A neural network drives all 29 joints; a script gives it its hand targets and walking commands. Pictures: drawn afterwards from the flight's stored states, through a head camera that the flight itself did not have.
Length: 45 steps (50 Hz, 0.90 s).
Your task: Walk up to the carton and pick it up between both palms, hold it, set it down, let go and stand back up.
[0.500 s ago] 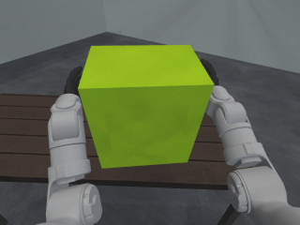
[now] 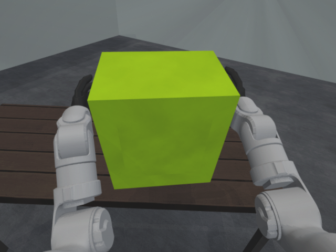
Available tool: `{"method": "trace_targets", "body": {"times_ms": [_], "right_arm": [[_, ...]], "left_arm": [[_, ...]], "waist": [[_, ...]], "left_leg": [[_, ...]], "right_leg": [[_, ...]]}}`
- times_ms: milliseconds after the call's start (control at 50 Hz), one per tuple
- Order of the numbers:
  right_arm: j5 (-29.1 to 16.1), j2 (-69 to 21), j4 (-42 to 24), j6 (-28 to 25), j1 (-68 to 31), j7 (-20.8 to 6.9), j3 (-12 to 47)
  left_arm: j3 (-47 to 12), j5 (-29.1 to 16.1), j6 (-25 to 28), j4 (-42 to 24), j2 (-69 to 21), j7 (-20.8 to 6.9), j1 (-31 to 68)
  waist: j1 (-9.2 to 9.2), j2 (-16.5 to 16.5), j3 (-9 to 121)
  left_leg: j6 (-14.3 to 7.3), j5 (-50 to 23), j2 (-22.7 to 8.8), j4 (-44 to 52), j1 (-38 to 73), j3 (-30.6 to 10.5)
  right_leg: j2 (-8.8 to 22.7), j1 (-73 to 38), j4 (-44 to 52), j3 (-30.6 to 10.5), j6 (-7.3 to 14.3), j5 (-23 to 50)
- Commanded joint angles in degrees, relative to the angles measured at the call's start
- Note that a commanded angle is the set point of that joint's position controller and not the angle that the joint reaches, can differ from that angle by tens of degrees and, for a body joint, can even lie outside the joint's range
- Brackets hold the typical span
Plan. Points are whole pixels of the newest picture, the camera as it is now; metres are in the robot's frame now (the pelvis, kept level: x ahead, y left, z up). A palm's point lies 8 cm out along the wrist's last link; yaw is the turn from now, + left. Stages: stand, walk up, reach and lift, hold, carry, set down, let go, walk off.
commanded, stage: hold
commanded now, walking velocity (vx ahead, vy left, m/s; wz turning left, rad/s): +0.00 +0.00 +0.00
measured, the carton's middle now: (161, 123) +0.37 +0.01 +0.18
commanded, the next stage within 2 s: none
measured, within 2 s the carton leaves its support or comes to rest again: neither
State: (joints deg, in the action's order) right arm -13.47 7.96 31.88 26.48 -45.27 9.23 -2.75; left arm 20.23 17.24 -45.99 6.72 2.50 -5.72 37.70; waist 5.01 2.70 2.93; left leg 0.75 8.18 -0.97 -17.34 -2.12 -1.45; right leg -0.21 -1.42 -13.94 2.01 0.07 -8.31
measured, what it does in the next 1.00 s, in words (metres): stands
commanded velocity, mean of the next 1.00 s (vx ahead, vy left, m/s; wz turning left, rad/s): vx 0.00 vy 0.00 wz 0.00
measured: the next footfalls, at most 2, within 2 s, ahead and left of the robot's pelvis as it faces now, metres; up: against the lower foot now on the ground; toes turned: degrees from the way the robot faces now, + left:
none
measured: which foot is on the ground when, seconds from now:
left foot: down 0.00-1.00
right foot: down 0.00-1.00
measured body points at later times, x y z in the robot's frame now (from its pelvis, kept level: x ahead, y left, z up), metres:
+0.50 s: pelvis +0.00 +0.00 +0.00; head -0.07 +0.02 +0.44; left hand +0.37 +0.17 +0.23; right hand +0.38 -0.18 +0.24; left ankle +0.02 +0.13 -0.75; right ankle +0.00 -0.12 -0.75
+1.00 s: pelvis +0.00 +0.00 +0.00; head -0.07 +0.02 +0.44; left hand +0.37 +0.18 +0.23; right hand +0.38 -0.17 +0.24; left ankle +0.02 +0.12 -0.75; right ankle +0.00 -0.12 -0.75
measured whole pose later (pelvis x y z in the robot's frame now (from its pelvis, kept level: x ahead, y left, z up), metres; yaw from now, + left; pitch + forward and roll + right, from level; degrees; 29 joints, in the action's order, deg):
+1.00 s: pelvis +0.00 +0.00 +0.00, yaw +0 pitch -7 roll -1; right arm -12.8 7.5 31.3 26.3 -45.0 9.3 -3.2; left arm 20.1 17.3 -45.9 6.5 2.7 -5.9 37.8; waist 5.3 2.8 2.6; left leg 0.9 8.0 -1.0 -17.1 -2.0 -1.7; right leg -0.4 -1.7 -13.9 2.3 0.3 -8.4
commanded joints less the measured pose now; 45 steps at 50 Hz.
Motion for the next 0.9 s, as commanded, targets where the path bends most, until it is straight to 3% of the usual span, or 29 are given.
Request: {"method": "trace_targets", "body": {"times_ms": [0,100,120,140,160,240,320,400,560,580,880], "right_arm": [[-5.62,-29.84,-13.7,-2.34,-36.1,-8.18,16.94],[-5.69,-30.33,-13.73,-2.34,-36.3,-7.99,17.12],[-4.6,-30.57,-15.28,-2.61,-35.96,-7.67,15.2],[-4.41,-30.56,-14.63,-2.64,-36.47,-7.57,15.24],[-4.33,-30.66,-14.65,-2.7,-36.19,-7.49,15.29],[-4.3,-30.82,-12.4,-2.15,-35.67,-7.48,16.72],[-5.68,-31.01,-13.84,-2.72,-36.7,-7.5,18.3],[-6.55,-30.91,-15.78,-3.22,-36.69,-7.2,18.87],[-4.83,-29.55,-13.9,-2.71,-35.27,-7.51,16.22],[-5.66,-29.4,-14.06,-2.67,-35.62,-7.76,17.6],[-5.23,-30.08,-14.65,-2.58,-35.53,-7.79,16.74]], "left_arm": [[-24.75,-9.83,3.16,-5.57,-26.3,-7.6,35.03],[-24.51,-9.84,3.26,-5.66,-26.11,-7.75,35.56],[-26.92,-11.25,4.0,-5.73,-26.66,-8.27,36.64],[-26.24,-10.83,4.45,-5.63,-26.43,-8.45,37.05],[-26.27,-10.77,4.6,-5.22,-26.31,-8.54,36.94],[-23.14,-8.5,4.31,-3.31,-25.19,-8.98,35.42],[-22.46,-8.25,4.08,-4.33,-24.89,-9.17,34.95],[-23.23,-8.81,4.18,-5.74,-25.15,-8.87,34.79],[-24.49,-8.93,3.55,-5.38,-25.61,-9.12,34.97],[-23.37,-8.72,3.1,-5.12,-25.84,-8.64,34.17],[-25.39,-10.02,3.38,-6.19,-26.05,-7.9,35.11]], "waist": [[0.26,-3.44,15.31],[0.27,-3.27,15.61],[3.32,-3.51,15.8],[2.26,-3.84,16.26],[2.65,-3.72,16.1],[0.57,-3.31,14.58],[-0.51,-2.59,16.44],[-0.14,-2.11,17.51],[1.21,-3.75,13.98],[-0.56,-3.85,14.39],[1.04,-3.76,15.72]], "left_leg": [[0.51,-10.88,3.18,1.56,2.71,3.02],[0.34,-10.56,3.37,1.55,2.64,3.09],[0.84,-8.74,3.38,1.83,3.68,3.34],[0.75,-8.92,3.53,1.8,3.71,3.14],[0.74,-8.79,3.52,1.82,3.86,3.24],[0.1,-7.57,3.54,2.43,3.02,3.24],[-0.06,-10.86,3.51,1.65,3.98,3.35],[0.11,-13.86,3.68,0.68,5.64,3.54],[0.58,-9.1,3.14,2.19,4.2,3.64],[0.18,-10.31,3.2,1.83,3.94,3.51],[0.55,-10.53,3.39,1.42,3.05,3.05]], "right_leg": [[-3.24,-4.05,0.6,1.04,-1.06,6.96],[-3.01,-4.34,0.55,0.87,-1.33,7.66],[-2.45,-1.65,1.09,0.73,-1.79,8.18],[-2.4,-2.14,0.98,0.8,-1.78,8.47],[-2.39,-2.02,1.0,0.72,-1.82,8.7],[-2.32,-3.0,1.17,0.73,-1.65,8.07],[-2.85,-4.06,0.81,0.94,-1.61,9.66],[-3.21,-3.9,0.58,1.09,-1.87,11.68],[-2.67,-1.48,1.59,0.89,-1.13,6.21],[-3.05,-3.61,1.23,0.86,-0.86,6.19],[-2.9,-4.42,0.48,1.02,-1.41,8.21]]}}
